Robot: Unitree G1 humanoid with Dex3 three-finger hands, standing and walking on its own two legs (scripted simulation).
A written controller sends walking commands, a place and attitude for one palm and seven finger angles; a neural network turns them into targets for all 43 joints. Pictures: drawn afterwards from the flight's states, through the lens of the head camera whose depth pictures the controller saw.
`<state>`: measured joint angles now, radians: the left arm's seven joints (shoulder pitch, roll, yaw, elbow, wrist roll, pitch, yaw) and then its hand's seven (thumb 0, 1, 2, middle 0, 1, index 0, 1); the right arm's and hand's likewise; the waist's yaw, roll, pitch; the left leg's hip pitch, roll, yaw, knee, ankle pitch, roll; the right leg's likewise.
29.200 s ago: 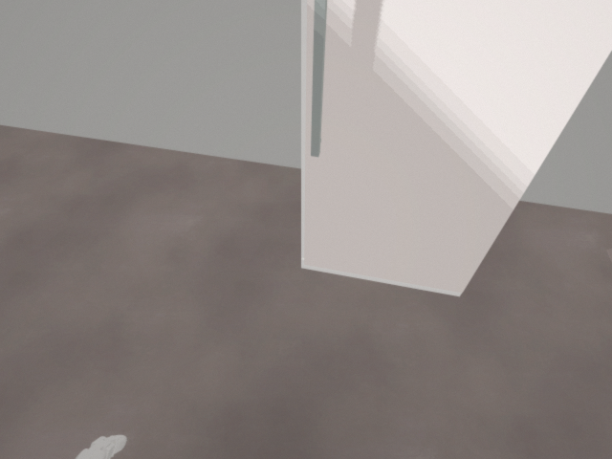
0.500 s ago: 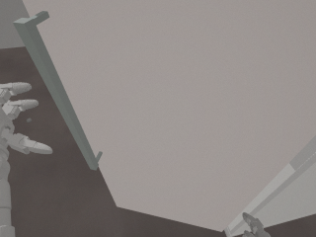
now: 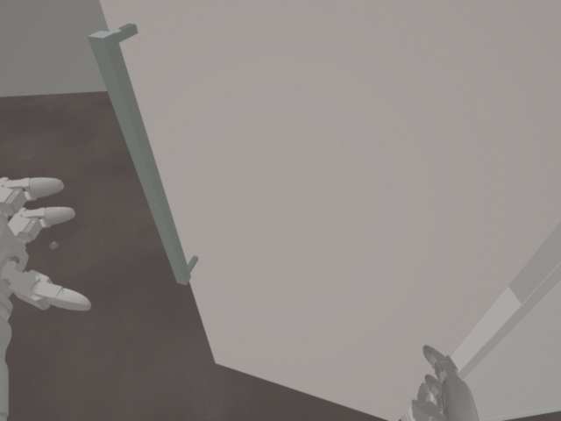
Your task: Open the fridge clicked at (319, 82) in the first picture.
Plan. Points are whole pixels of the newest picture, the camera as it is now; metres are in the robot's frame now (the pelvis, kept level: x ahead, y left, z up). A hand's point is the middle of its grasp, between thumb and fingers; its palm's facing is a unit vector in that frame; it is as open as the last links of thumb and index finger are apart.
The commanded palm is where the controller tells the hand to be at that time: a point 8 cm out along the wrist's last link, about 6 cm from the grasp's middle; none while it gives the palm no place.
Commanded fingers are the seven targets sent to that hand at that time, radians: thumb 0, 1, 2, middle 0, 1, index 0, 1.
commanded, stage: slip the hand off the handle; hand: left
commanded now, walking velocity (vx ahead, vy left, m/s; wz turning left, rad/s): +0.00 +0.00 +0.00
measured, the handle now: (162, 185) +0.41 +0.26 +0.13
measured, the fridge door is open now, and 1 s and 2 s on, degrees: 65 65 65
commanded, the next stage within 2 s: draw the hand back to the body in 0.32 s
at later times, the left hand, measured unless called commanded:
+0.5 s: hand (63, 240) +0.26 +0.32 +0.16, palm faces +0.27 -0.96 -0.13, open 14.7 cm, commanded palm +0.20 +0.36 +0.17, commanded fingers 0.00 -0.55 0.20 -0.25 -1.15 -0.25 -1.15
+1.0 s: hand (53, 261) +0.22 +0.30 +0.17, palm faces +0.25 -0.94 -0.21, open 14.5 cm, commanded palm +0.18 +0.34 +0.18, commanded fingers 0.00 -0.22 0.36 -0.24 -0.96 -0.24 -0.96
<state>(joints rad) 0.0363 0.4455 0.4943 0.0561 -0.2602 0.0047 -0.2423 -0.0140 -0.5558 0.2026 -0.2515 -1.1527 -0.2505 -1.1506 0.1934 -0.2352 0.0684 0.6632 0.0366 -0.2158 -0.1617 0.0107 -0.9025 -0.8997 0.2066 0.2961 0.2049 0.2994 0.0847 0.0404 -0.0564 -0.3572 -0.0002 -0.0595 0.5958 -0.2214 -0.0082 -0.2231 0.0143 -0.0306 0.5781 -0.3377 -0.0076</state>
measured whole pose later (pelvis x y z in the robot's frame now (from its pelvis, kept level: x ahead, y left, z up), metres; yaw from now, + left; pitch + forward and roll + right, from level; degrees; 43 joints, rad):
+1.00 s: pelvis +0.02 +0.02 +0.00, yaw +1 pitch -2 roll -1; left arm 0.22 0.42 0.46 -0.27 -0.29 0.16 -0.27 -0.01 -0.49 0.23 -0.25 -1.11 -0.25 -1.11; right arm 0.18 -0.24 0.09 0.64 0.03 -0.33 -0.13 0.01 -0.90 -0.90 0.21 0.30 0.20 0.30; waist 0.11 0.04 -0.05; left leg -0.33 -0.02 -0.06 0.61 -0.26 0.02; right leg -0.17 -0.01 -0.04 0.55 -0.36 0.02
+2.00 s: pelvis +0.05 +0.01 +0.01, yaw -1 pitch -3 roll +0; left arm 0.45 0.36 0.35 -0.41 -0.07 -0.05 0.10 0.01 0.88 0.90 -0.21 -0.31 -0.21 -0.31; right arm 0.19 -0.22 0.03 0.64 -0.01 -0.12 -0.09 0.01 -0.90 -0.90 0.21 0.30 0.20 0.30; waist 0.09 0.05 -0.01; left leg -0.20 -0.01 -0.03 0.51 -0.26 0.01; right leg -0.06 -0.01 0.00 0.46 -0.35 0.01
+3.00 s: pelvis -0.04 +0.04 +0.00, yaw +1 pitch +1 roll -4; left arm 0.49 0.45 0.46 -0.53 -0.02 -0.21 0.13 0.01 0.88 0.90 -0.21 -0.30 -0.21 -0.30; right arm 0.20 -0.20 0.01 0.57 0.00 -0.11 -0.09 0.01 -0.90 -0.90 0.20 0.30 0.20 0.30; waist 0.00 0.00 0.04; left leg -0.45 -0.01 -0.05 0.55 -0.13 0.05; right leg -0.27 0.05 -0.01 0.67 -0.34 0.02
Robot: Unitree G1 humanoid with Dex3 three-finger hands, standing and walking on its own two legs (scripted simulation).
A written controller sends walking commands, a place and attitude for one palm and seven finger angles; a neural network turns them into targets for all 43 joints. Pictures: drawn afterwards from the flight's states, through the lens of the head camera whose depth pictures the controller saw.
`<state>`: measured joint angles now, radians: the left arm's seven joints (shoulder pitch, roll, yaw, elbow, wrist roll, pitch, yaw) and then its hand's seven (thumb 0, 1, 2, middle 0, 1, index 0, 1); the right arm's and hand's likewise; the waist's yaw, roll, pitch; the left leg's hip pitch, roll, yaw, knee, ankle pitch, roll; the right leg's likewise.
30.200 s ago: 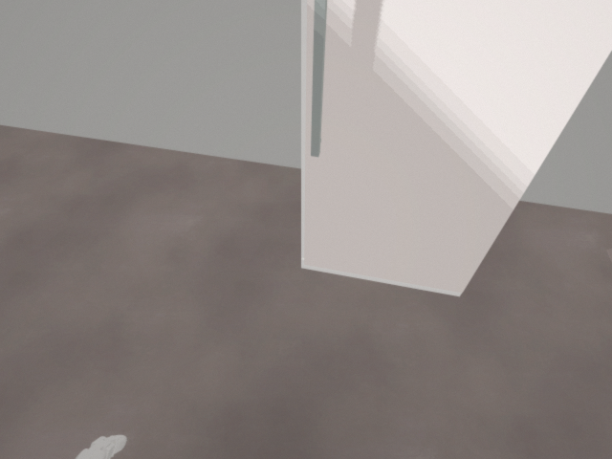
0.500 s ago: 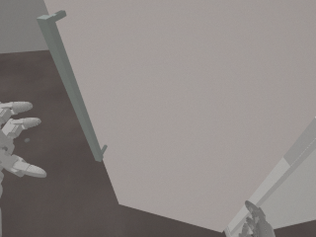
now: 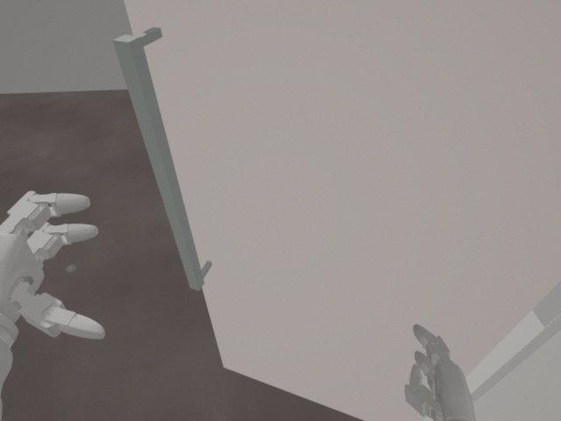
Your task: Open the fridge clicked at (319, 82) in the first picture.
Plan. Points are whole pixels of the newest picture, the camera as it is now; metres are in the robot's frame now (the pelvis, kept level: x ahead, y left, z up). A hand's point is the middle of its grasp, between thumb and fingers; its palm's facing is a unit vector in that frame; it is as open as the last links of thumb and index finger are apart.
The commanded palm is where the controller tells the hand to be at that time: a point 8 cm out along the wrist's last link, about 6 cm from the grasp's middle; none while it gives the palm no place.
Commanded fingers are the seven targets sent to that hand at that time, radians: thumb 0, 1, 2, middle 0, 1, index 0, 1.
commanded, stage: draw the hand back to the body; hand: left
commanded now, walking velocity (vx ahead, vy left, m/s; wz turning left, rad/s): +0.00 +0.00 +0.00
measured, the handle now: (180, 191) +0.40 +0.23 +0.13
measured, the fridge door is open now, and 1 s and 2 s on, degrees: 65 65 65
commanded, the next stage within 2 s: step back with the hand held close in 1.02 s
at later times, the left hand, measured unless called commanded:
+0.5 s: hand (92, 258) +0.23 +0.26 +0.17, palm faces +0.45 -0.80 -0.40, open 10.2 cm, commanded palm +0.17 +0.30 +0.19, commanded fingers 0.00 0.68 0.80 -0.21 -0.43 -0.21 -0.43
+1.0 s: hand (102, 258) +0.22 +0.25 +0.17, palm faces +0.45 -0.80 -0.40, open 7.5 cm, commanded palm +0.18 +0.29 +0.19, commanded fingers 0.00 0.90 0.90 -0.20 -0.30 -0.20 -0.30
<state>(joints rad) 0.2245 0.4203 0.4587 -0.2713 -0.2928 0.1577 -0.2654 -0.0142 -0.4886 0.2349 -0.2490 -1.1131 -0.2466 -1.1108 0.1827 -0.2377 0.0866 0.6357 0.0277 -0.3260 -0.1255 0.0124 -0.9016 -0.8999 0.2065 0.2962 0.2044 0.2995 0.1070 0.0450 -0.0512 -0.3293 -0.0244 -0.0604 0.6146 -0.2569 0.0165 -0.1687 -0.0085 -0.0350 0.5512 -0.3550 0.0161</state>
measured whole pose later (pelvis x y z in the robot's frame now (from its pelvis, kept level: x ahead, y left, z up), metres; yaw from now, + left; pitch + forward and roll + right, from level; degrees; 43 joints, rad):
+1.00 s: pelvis +0.03 -0.01 +0.01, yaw -2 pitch -3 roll +0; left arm 0.45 0.36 0.35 -0.41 -0.07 -0.05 0.10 0.01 0.88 0.90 -0.21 -0.31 -0.21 -0.31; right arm 0.19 -0.22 0.03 0.64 -0.01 -0.12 -0.09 0.01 -0.90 -0.90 0.21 0.30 0.20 0.30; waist 0.09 0.05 -0.01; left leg -0.20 -0.01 -0.03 0.51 -0.26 0.01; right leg -0.06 -0.01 0.00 0.46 -0.35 0.01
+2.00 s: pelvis -0.06 +0.02 +0.00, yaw +0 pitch +1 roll -4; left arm 0.49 0.45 0.46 -0.53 -0.02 -0.21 0.13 0.01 0.88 0.90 -0.21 -0.30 -0.21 -0.30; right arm 0.20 -0.20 0.01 0.57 0.00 -0.11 -0.09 0.01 -0.90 -0.90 0.20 0.30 0.20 0.30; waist 0.00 0.00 0.04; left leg -0.45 -0.01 -0.05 0.55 -0.13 0.05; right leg -0.27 0.05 -0.01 0.67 -0.34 0.02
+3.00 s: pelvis -0.24 +0.13 +0.00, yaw -3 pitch -1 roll -2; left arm 0.46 0.42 0.42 -0.52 -0.07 -0.15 0.13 0.01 0.88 0.90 -0.21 -0.30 -0.21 -0.30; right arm 0.26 -0.18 0.03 0.68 0.00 -0.07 -0.06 0.01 -0.90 -0.90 0.21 0.30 0.21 0.30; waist 0.05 -0.07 -0.10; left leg -0.38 0.03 -0.02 0.82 -0.38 0.00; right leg -0.10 0.01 -0.10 0.54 -0.42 -0.02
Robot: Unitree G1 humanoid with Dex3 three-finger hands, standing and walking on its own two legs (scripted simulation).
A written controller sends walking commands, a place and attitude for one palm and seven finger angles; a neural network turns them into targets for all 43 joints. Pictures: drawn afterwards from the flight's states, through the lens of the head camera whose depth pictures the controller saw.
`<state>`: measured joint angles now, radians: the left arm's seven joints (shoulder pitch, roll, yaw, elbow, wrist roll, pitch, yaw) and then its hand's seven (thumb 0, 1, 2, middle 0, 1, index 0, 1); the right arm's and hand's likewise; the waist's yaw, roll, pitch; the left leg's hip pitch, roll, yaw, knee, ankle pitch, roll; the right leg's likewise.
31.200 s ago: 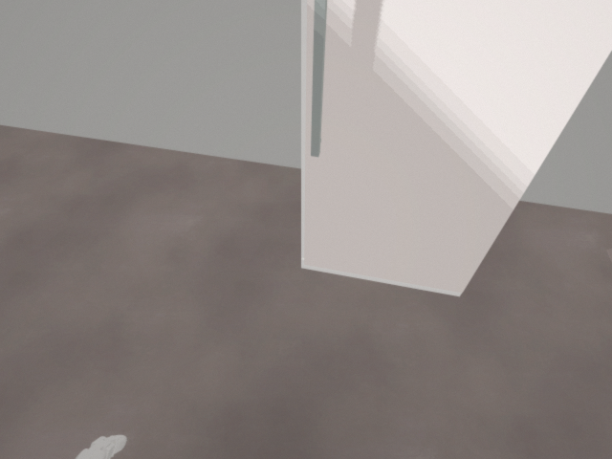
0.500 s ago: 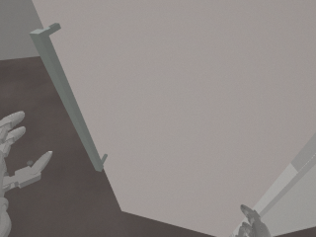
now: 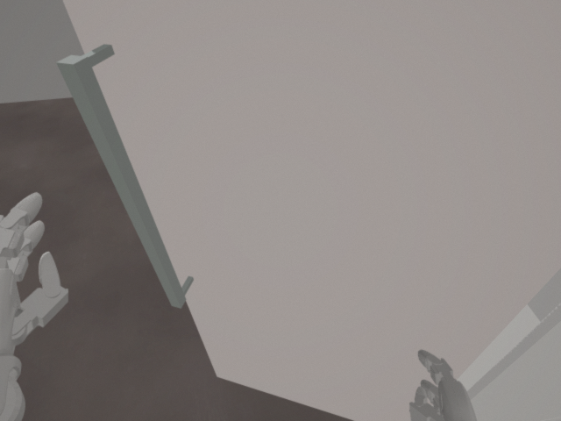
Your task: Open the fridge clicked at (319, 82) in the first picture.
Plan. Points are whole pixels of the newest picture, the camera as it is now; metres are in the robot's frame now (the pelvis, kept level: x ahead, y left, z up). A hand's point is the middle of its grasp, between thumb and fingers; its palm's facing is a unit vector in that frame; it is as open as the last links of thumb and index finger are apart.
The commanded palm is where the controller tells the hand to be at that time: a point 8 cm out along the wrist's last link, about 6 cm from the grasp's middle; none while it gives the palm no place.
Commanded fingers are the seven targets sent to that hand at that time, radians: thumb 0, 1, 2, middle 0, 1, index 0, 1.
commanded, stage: draw the hand back to the body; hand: left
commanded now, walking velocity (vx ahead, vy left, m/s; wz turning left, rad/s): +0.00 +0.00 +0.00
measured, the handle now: (150, 210) +0.36 +0.26 +0.12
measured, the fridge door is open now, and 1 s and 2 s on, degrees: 65 65 65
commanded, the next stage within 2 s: step back with the hand held close in 0.02 s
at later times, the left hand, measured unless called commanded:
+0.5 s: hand (51, 312) +0.17 +0.28 +0.15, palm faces +0.31 -0.78 -0.54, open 7.4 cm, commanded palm +0.11 +0.32 +0.18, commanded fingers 0.00 0.90 0.90 -0.20 -0.30 -0.20 -0.30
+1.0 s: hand out of the picture +0.12 +0.30 +0.17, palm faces +0.43 -0.76 -0.48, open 7.4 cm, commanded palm +0.04 +0.34 +0.18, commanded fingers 0.00 0.90 0.90 -0.20 -0.30 -0.20 -0.30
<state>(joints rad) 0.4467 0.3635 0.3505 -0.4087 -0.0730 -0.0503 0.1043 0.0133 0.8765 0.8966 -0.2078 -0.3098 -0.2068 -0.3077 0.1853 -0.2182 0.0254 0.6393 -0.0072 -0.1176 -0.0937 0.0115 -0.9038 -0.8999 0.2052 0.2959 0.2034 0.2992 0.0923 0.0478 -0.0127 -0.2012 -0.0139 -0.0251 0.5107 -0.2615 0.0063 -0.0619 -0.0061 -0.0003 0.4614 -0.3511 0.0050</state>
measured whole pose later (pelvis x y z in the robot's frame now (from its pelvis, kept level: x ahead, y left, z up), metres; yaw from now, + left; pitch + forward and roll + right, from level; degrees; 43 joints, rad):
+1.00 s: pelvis -0.09 +0.03 -0.01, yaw +2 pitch +1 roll -4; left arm 0.49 0.45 0.46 -0.53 -0.02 -0.21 0.13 0.01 0.88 0.90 -0.21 -0.30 -0.21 -0.30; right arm 0.20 -0.20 0.01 0.57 0.00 -0.11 -0.09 0.01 -0.90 -0.90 0.20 0.30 0.20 0.30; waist 0.00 0.00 0.04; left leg -0.45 -0.01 -0.05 0.55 -0.13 0.05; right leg -0.27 0.05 -0.01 0.67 -0.34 0.02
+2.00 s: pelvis -0.27 +0.13 -0.01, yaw -1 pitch -1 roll -2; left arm 0.46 0.42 0.42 -0.52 -0.07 -0.15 0.13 0.01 0.88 0.90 -0.21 -0.30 -0.21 -0.30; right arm 0.26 -0.18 0.03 0.68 0.00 -0.07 -0.06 0.01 -0.90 -0.90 0.21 0.30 0.21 0.30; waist 0.05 -0.07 -0.10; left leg -0.38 0.03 -0.02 0.82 -0.38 0.00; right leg -0.10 0.01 -0.10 0.54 -0.42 -0.02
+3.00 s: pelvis -0.26 +0.16 +0.00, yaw +1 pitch +1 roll +0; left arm 0.53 0.38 0.37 -0.43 -0.04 -0.16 0.13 0.01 0.89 0.90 -0.21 -0.30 -0.21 -0.30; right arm 0.17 -0.21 0.00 0.60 0.00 -0.08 -0.07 0.01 -0.90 -0.90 0.21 0.30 0.20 0.30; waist 0.00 0.00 0.04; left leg -0.25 0.03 0.07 0.49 -0.25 0.00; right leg -0.20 -0.03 -0.06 0.50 -0.30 0.00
